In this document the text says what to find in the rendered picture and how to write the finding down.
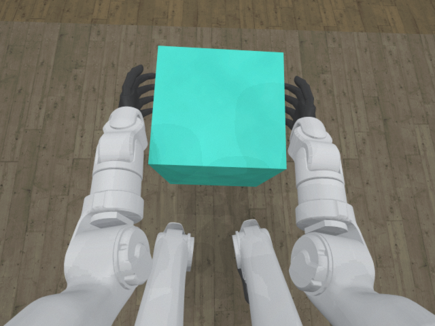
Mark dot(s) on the right robot upper arm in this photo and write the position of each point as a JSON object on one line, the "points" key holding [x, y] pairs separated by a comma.
{"points": [[337, 274]]}

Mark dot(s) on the right robot thigh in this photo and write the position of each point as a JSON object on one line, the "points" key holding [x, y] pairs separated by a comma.
{"points": [[270, 300]]}

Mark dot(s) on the left robot upper arm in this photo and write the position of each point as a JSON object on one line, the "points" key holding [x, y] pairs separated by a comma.
{"points": [[102, 268]]}

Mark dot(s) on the left robot hand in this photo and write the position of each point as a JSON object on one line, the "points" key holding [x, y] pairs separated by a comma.
{"points": [[131, 90]]}

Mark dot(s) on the right robot hand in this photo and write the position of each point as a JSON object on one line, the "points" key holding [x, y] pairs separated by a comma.
{"points": [[304, 103]]}

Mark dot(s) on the robot right forearm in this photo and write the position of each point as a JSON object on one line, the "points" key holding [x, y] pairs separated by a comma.
{"points": [[322, 203]]}

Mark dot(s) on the robot thigh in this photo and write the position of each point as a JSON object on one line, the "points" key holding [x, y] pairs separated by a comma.
{"points": [[270, 300], [162, 303]]}

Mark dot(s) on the left robot thigh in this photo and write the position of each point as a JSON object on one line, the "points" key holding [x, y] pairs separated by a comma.
{"points": [[162, 303]]}

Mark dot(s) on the robot left forearm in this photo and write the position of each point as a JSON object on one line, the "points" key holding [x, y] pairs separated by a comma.
{"points": [[115, 194]]}

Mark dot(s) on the carton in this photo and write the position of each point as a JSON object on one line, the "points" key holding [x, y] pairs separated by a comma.
{"points": [[218, 116]]}

